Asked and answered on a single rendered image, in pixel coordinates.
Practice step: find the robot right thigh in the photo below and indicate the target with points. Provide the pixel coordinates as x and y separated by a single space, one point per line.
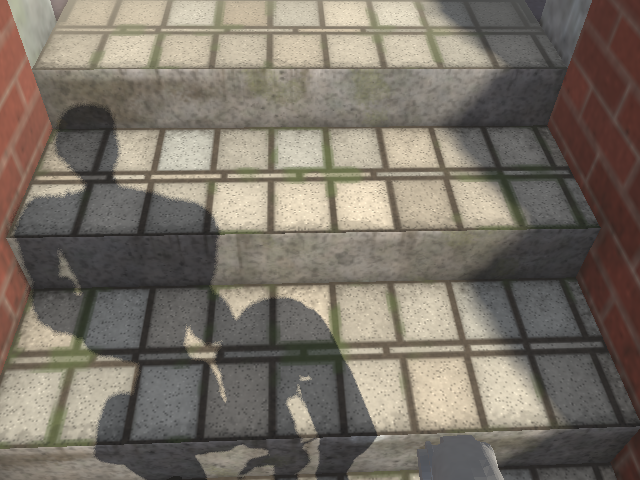
458 457

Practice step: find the robot right shin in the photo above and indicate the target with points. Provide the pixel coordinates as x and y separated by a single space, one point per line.
489 446

